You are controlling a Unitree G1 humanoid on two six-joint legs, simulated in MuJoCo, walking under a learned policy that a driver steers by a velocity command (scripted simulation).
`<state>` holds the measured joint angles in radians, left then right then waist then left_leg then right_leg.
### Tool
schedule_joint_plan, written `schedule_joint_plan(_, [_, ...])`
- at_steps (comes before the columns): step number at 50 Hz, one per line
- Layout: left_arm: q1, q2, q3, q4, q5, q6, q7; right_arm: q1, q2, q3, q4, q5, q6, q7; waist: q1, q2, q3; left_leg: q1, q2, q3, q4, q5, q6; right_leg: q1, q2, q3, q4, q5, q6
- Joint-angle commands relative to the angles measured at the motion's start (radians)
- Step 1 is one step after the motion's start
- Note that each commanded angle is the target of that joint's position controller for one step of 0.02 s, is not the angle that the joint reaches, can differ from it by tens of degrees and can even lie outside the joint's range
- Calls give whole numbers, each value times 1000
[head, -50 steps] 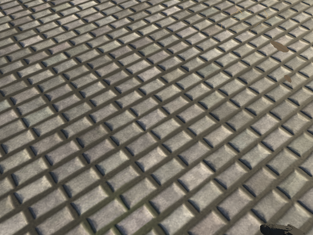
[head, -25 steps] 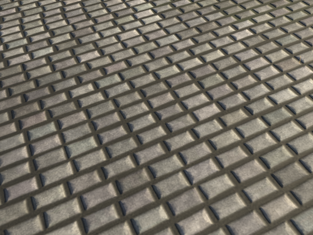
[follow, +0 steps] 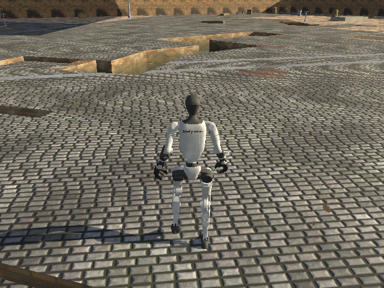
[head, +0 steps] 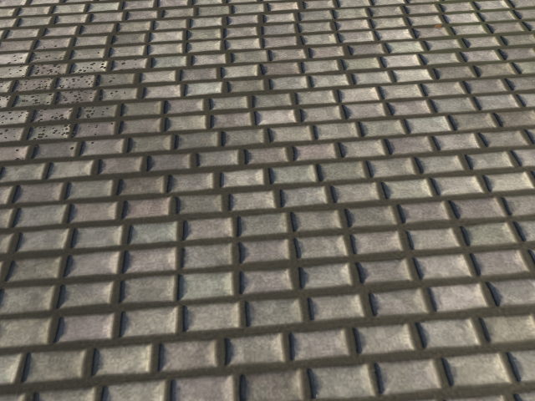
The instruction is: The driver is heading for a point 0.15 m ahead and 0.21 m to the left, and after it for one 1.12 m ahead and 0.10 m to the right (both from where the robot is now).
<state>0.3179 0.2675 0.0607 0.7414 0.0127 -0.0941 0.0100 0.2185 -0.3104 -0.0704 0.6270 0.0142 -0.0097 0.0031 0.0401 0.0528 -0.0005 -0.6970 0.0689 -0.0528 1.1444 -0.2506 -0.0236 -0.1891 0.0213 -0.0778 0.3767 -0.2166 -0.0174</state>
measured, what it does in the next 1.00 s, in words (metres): walks ahead: left foot, then right foot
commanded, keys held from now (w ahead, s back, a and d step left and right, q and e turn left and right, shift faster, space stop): w+q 0.30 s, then w+e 0.10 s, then e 0.60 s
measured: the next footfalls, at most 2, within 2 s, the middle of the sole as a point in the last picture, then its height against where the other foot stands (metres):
left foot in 0.26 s outside the picture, level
right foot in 0.74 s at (297, 379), level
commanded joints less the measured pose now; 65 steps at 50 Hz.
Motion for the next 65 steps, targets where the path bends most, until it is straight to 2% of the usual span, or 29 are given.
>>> schedule_joint_plan(1, [-71, 146, 36, -46, -4, -18, 1, -34, -6, 7, -70, 0, -12, 11, -22, -118, 10, -41, 45, -33, -138, 130, 1, 38, -273, 153, -191, 235, -179])
schedule_joint_plan(9, [8, 222, 55, 28, -36, 14, -1, -248, -10, 10, -143, 12, -25, 53, 43, -117, 60, 21, -2, 76, -468, 134, 73, 210, -305, 15, -137, 339, -120])
schedule_joint_plan(11, [0, 250, 63, 32, -43, 25, 3, -200, -42, -8, -146, 4, -21, 55, -2, -146, 13, 154, -65, 138, -506, 35, 113, 234, -298, -41, -5, 673, -95])
schedule_joint_plan(13, [4, 234, 55, 30, -41, 31, 13, 78, -129, -62, -73, 5, -14, 42, -147, -115, -134, 578, -145, 156, -612, 113, 183, 93, -236, -117, 367, 801, -43])
schedule_joint_plan(14, [24, 159, 27, -13, -5, 20, 11, 211, -232, -92, -57, 11, -6, 20, -177, 48, -232, 933, 77, -204, -619, 91, 288, -275, -163, -126, 721, 309, 13])
schedule_joint_plan(15, [31, 96, -4, -71, 1, -16, -1, 190, -288, -90, -82, 14, -22, 24, -116, 228, -380, 1124, 281, -768, -796, -54, 467, -582, 17, 57, 997, -361, 45])
schedule_joint_plan(16, [-49, 182, 19, -65, -38, -40, -16, 202, -173, -58, -72, 1, -30, 26, -173, 94, -349, 1107, 263, -666, -828, -58, 405, -681, -55, 171, 1042, -292, 28])
schedule_joint_plan(17, [-82, 175, 13, -70, -58, -48, -22, 169, -127, -43, -58, -4, -36, 24, -154, 71, -231, 979, 235, -499, -817, 29, 362, -688, -96, 144, 997, -216, 11])
schedule_joint_plan(18, [-91, 160, 10, -61, -41, -46, -13, 98, -100, -32, -61, -1, -41, 23, -109, -25, -158, 824, 196, -382, -819, 147, 321, -631, -143, 135, 914, -148, 12])
schedule_joint_plan(19, [-95, 160, 16, -49, -21, -34, -8, 39, -61, -18, -63, -7, -46, 23, -75, -32, -106, 709, 158, -297, -846, 250, 295, -569, -170, 133, 850, -102, 14])
schedule_joint_plan(20, [-58, 156, 16, -43, -25, -19, -12, 15, -62, -14, -60, -20, -53, 23, -39, 26, -95, 617, 159, -272, -872, 309, 304, -500, -183, 140, 840, -79, 22])
schedule_joint_plan(24, [-45, 105, 7, -19, -21, 20, -4, -17, -75, -15, -2, -29, -79, 10, -3, -7, -24, 483, 131, -60, -916, 655, 278, -458, -155, 120, 702, 12, 68])
schedule_joint_plan(28, [-145, 57, -11, -34, -18, 14, -20, -10, -78, -13, 42, -35, -76, -8, -52, 10, -22, 471, 77, 99, -917, 648, 217, -345, -106, 95, 379, 302, 50])
schedule_joint_plan(33, [-190, 105, 12, -90, -17, 18, -57, -7, -109, -28, 81, -9, -45, -28, -63, 30, -25, 637, 161, 82, -812, 630, 192, -372, -80, 97, 245, 227, 3])
schedule_joint_plan(36, [-45, 147, 43, -75, -5, 22, -67, -37, -107, -34, 75, 7, -17, -48, 13, 2, -81, 636, 119, 114, -545, 710, 133, -197, -7, 40, 134, 183, -51])
schedule_joint_plan(37, [21, 219, 67, -72, -3, 21, -54, 7, -94, -29, 64, -12, -17, -52, 25, -118, -147, 539, 25, 159, -313, 532, 65, -20, -65, 159, 107, 574, -100])
schedule_joint_plan(38, [30, 291, 74, -94, 4, 26, -38, 111, -13, -3, 41, -58, -23, -41, -45, -347, -240, 201, -148, 156, 56, -284, -16, 279, -311, 512, 150, 1002, -279])
schedule_joint_plan(39, [40, 249, 59, -117, 8, 28, -36, 131, -35, 8, 49, -39, -29, -23, -16, -319, -424, 83, -188, -44, 247, -446, -28, 395, -399, 754, 67, 814, -402])
schedule_joint_plan(40, [-18, 208, 54, -144, 0, 35, -34, 61, -90, -5, 43, -9, -23, -17, 9, -197, -375, 36, -134, -85, 287, -369, -16, 334, -351, 675, 38, 590, -362])
schedule_joint_plan(42, [-98, 149, 35, -161, -24, 59, -18, -40, -81, -5, 26, -18, 1, -33, -11, -52, -202, 16, -72, -64, 175, -234, -12, 105, -273, 548, -17, 283, -265])
schedule_joint_plan(44, [-146, 150, 34, -175, -13, 78, -8, -45, -72, -8, 15, -21, 23, -41, -55, -117, -125, 121, -65, -45, 12, -182, -12, -78, -199, 492, -69, 148, -219])
schedule_joint_plan(46, [-151, 163, 42, -183, -2, 87, 1, -22, -44, -3, 32, -21, 23, -47, -59, -160, -124, 175, -88, -24, -117, -173, -26, -114, -163, 454, -73, 177, -208])
schedule_joint_plan(56, [-155, 183, 62, -206, -16, 132, 24, -60, -48, -13, 40, -10, -5, -35, -18, -216, -121, 288, -112, -48, -459, -90, -24, -111, -135, 583, -62, -96, -173])
schedule_joint_plan(59, [-161, 167, 59, -209, -33, 144, 26, 19, -71, -31, 67, -9, -19, -24, -62, -198, -110, 482, -79, -36, -732, 35, 27, -178, -68, 564, 7, -133, -115])
schedule_joint_plan(60, [-132, 125, 48, -211, -31, 144, 24, 44, -139, -48, 61, -29, -16, -28, -50, -56, -120, 582, 114, -197, -804, 11, 98, -290, 10, 466, 187, -290, -59])
schedule_joint_plan(61, [-166, 127, 53, -255, -41, 129, 19, 19, -216, -66, 64, -66, -10, -27, -28, 274, -51, 527, 291, -464, -892, 128, 253, -467, 159, 225, 427, -374, -4])
schedule_joint_plan(62, [-140, 209, 78, -227, -17, 117, 16, -48, -153, -52, 24, -72, -16, -31, -24, 183, -56, 491, 333, -467, -875, 183, 292, -467, 82, 259, 653, -349, 34])
schedule_joint_plan(63, [-109, 226, 89, -194, -23, 121, 11, -106, -103, -38, 5, -57, -15, -40, -2, 105, -54, 469, 275, -353, -848, 210, 249, -448, 75, 252, 739, -285, 48])
schedule_joint_plan(65, [-74, 170, 75, -161, -23, 143, 14, -131, -65, -24, -4, -21, -10, -50, -10, 67, -31, 503, 188, -225, -846, 93, 189, -494, 54, 217, 853, -170, 77])
Velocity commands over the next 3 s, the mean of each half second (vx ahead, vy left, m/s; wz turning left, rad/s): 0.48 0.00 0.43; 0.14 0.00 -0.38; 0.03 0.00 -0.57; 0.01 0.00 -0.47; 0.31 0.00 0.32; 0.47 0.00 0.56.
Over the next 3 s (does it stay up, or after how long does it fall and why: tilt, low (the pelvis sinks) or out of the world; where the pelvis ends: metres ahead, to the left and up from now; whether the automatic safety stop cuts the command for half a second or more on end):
stays up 0.81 -0.02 -0.01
